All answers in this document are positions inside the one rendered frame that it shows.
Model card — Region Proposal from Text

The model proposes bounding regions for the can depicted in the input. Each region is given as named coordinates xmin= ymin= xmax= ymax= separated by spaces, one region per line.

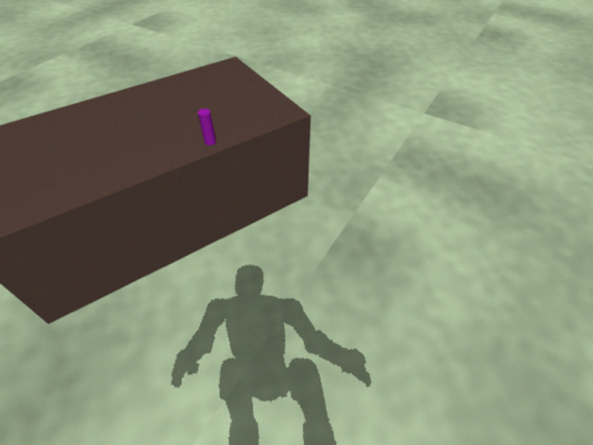
xmin=197 ymin=108 xmax=216 ymax=146

